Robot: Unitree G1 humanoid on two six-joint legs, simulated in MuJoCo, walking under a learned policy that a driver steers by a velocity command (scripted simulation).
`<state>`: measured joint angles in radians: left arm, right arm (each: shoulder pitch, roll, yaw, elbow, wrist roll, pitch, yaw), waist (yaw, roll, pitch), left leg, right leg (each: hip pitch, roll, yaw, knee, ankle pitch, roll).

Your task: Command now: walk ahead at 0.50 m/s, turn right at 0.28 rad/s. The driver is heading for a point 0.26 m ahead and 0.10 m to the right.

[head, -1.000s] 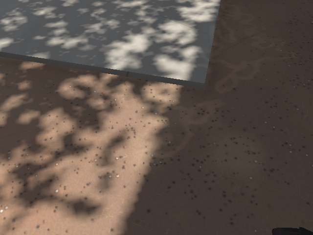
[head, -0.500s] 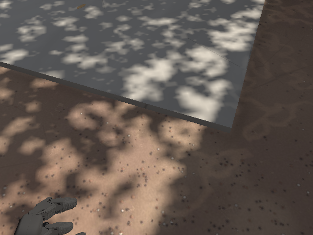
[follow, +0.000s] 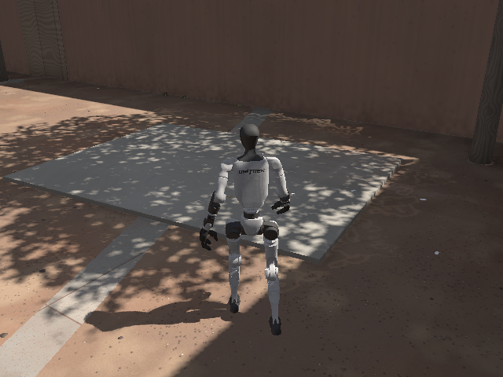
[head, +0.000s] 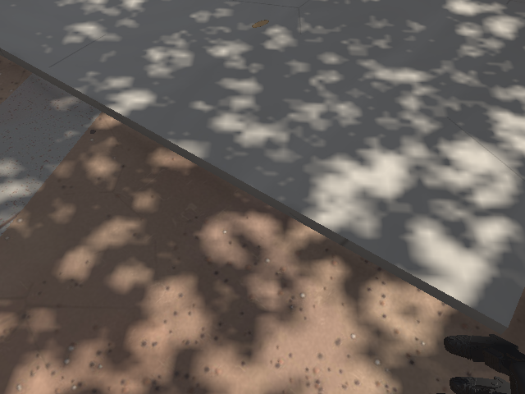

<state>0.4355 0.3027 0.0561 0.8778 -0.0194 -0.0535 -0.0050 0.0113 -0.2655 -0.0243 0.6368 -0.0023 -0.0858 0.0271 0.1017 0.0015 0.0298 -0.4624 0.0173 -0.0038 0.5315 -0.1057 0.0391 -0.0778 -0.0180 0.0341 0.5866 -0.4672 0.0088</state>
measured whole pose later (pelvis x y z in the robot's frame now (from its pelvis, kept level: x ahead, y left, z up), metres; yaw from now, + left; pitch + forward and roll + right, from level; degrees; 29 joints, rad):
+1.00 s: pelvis +0.25 +0.00 +0.01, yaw -7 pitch -1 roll +0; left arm 0.14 0.25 0.04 0.98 0.00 0.01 0.02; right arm 0.21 -0.23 -0.02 1.02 -0.01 -0.01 -0.03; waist 0.00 0.00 0.04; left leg -0.16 0.02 0.00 0.49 -0.32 -0.01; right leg -0.26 0.00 0.01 0.48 -0.20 0.01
